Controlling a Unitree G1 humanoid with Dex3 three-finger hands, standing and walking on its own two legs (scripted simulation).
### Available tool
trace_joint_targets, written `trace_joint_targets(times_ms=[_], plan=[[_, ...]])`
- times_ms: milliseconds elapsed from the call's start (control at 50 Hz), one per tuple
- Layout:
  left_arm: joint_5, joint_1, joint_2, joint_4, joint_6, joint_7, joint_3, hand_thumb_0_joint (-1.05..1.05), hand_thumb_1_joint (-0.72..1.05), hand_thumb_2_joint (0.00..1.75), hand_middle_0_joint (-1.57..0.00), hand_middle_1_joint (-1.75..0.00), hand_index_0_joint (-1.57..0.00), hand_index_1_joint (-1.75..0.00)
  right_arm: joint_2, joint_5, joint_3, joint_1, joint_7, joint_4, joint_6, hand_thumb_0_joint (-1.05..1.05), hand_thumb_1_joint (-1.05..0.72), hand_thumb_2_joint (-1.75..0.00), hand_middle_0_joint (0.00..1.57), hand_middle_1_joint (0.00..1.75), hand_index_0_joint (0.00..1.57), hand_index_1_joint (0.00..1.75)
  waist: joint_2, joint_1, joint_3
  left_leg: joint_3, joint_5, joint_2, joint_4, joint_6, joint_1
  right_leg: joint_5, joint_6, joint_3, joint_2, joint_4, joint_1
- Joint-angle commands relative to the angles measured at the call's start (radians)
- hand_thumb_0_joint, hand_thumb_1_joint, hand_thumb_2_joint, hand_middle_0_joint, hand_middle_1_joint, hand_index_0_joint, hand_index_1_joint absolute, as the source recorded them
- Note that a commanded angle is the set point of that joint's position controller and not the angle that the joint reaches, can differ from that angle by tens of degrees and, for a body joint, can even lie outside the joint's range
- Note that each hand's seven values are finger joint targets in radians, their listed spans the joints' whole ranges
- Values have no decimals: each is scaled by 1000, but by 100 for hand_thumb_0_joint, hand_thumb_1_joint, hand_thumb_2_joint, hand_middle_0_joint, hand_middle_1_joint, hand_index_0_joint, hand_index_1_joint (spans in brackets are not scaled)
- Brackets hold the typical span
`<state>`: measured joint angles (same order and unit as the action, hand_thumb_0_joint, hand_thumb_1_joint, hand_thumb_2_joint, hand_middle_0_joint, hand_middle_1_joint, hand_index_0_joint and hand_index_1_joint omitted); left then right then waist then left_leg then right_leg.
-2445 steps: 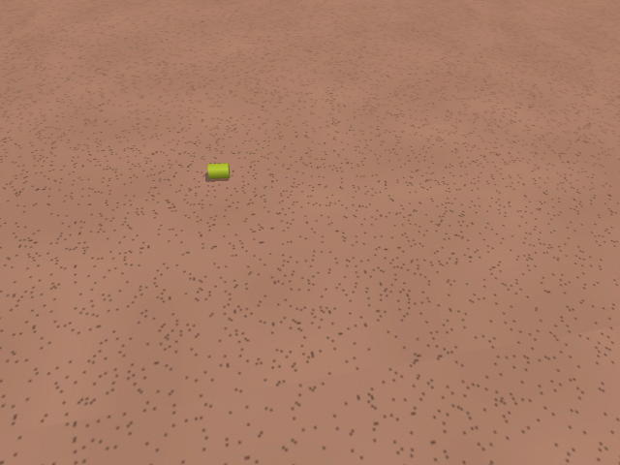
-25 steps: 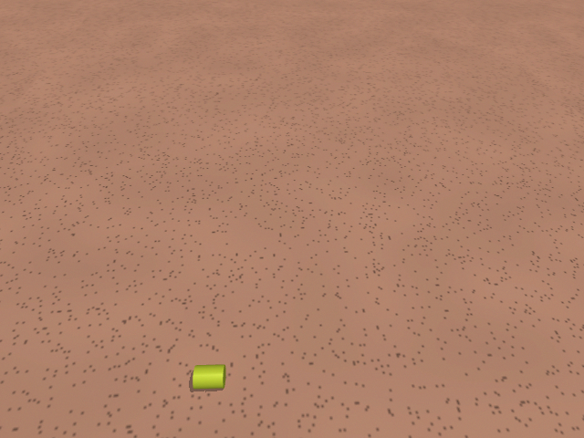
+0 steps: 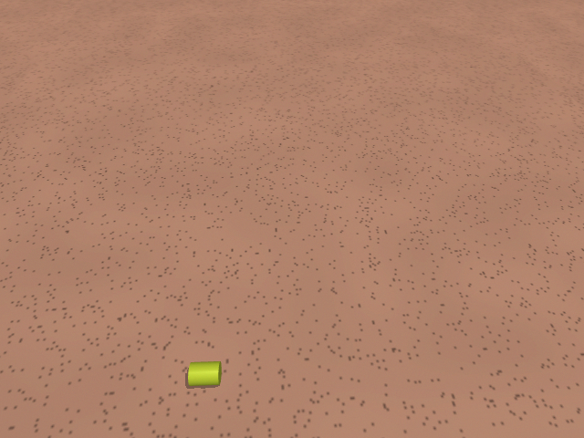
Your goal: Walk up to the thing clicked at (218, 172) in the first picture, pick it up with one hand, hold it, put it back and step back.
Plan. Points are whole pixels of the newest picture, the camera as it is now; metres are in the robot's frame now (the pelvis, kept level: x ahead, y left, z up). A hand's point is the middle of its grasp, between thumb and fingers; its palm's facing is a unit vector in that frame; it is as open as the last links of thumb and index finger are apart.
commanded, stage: stand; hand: left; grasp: from above
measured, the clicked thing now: (205, 373) +0.46 +0.25 -0.75
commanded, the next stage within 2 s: step back in 1.26 s
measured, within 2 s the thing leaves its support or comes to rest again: neither
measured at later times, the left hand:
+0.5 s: hand out of the picture +0.09 +0.24 -0.15, palm faces +0.02 -0.94 -0.34, open 7.4 cm
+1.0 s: hand out of the picture +0.08 +0.24 -0.16, palm faces +0.00 -0.94 -0.34, open 7.4 cm
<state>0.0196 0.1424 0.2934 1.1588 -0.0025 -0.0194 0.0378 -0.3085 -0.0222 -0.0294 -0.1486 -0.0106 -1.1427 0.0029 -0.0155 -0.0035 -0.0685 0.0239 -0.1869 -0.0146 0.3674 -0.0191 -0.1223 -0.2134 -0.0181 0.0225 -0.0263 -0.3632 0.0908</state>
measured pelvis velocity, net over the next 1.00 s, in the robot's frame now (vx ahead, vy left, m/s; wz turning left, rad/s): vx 0.01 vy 0.00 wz -0.01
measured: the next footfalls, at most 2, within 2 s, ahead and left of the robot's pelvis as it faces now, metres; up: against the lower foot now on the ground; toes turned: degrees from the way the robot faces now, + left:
right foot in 1.96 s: -0.09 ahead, -0.09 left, +0.00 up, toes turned -2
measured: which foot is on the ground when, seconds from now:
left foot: down 0.00-1.00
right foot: down 0.00-1.00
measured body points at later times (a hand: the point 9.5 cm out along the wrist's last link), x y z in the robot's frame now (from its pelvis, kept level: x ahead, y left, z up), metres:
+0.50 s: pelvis +0.01 +0.00 +0.00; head +0.01 -0.01 +0.45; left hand +0.09 +0.29 -0.13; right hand +0.08 -0.30 -0.14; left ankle +0.01 +0.13 -0.75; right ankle -0.01 -0.13 -0.75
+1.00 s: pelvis +0.01 +0.00 +0.00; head +0.01 -0.01 +0.45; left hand +0.08 +0.29 -0.13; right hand +0.07 -0.30 -0.14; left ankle +0.01 +0.13 -0.75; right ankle -0.01 -0.13 -0.75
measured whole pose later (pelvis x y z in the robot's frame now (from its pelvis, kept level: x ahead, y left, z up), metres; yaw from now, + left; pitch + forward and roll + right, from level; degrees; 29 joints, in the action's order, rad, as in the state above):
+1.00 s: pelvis +0.01 +0.00 +0.00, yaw -1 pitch -3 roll +0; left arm 0.01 0.11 0.32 1.15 -0.01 -0.01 0.03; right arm -0.33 -0.02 -0.02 -0.12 0.00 -1.15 0.01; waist -0.01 0.01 -0.06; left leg 0.01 -0.17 -0.02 0.32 -0.03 -0.10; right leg -0.20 -0.01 0.01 -0.02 -0.33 0.08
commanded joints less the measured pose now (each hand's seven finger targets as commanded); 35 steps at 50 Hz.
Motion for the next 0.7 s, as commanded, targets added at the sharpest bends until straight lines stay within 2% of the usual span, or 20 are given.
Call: trace_joint_targets(times_ms=[0, 80, 140, 160, 220, 300, 360, 440, 460, 520, 680], plan=[[-2, -35, 196, -55, -20, -13, 31, 0, 90, 90, -20, -30, -20, -30, -185, 2, -22, 35, -19, 56, 25, 0, -90, -90, 20, 30, 20, 30, 4, -6, 65, 78, 138, -90, -60, 42, 4, 150, 31, -93, -97, 72, -13], [-5, -43, 198, -50, -18, -12, 32, 0, 90, 90, -20, -30, -20, -30, -173, 3, -16, 37, -21, 53, 25, 0, -90, -90, 20, 30, 20, 30, 21, -6, 69, 75, 196, -95, -62, 37, 25, 183, 32, -83, -93, 66, -10], [-6, -52, 205, -57, -20, -11, 35, 0, 90, 90, -20, -30, -20, -30, -195, 3, -18, 36, -22, 52, 30, 0, -90, -90, 20, 30, 20, 30, 7, -5, 93, 70, 257, -100, -56, 36, 34, 243, 30, -84, -97, 58, -35], [-5, -45, 192, -53, -19, -11, 31, 0, 90, 90, -20, -30, -20, -30, -195, 4, -18, 56, -22, 54, 29, 0, -90, -90, 20, 30, 20, 30, 8, -9, 74, 70, 242, -98, -56, 34, 34, 224, 26, -79, -93, 65, -16], [-5, -63, 205, -55, -19, -12, 36, 0, 90, 90, -20, -30, -20, -30, -191, 5, -17, 46, -24, 53, 28, 0, -90, -90, 20, 30, 20, 30, 27, 0, 82, 66, 258, -102, -55, 35, 43, 250, 26, -83, -97, 64, -25], [-5, -68, 206, -58, -20, -10, 34, 0, 90, 90, -20, -30, -20, -30, -196, 5, -19, 65, -21, 54, 27, 0, -90, -90, 20, 30, 20, 30, 33, -5, 89, 66, 234, -103, -61, 33, 50, 224, 27, -77, -94, 74, -21], [-4, -78, 211, -58, -18, -8, 34, 0, 90, 90, -20, -30, -20, -30, -203, 5, -19, 68, -20, 53, 26, 0, -90, -90, 20, 30, 20, 30, 15, 0, 67, 64, 165, -99, -79, 30, 30, 159, 26, -84, -93, 91, -7], [-4, -87, 215, -63, -20, -7, 34, 0, 90, 90, -20, -30, -20, -30, -203, 5, -18, 75, -18, 55, 29, 0, -90, -90, 20, 30, 20, 30, 17, 0, 73, 67, 188, -105, -82, 32, 33, 171, 28, -83, -95, 85, -13], [-4, -84, 214, -62, -20, -6, 33, 0, 90, 90, -20, -30, -20, -30, -210, 6, -20, 76, -18, 54, 28, 0, -90, -90, 20, 30, 20, 30, 5, 0, 75, 65, 156, -103, -86, 33, 31, 148, 28, -84, -93, 92, -5], [-5, -93, 224, -67, -22, -4, 34, 0, 90, 90, -20, -30, -20, -30, -209, 6, -20, 75, -16, 55, 29, 0, -90, -90, 20, 30, 20, 30, 19, 2, 85, 66, 184, -106, -84, 34, 39, 166, 33, -86, -95, 86, -13], [-5, -84, 227, -67, -23, -2, 28, 0, 90, 90, -20, -30, -20, -30, -216, 6, -20, 90, -11, 55, 27, 0, -90, -90, 20, 30, 20, 30, 6, 1, 76, 68, 151, -107, -89, 34, 38, 133, 33, -87, -95, 98, 6]])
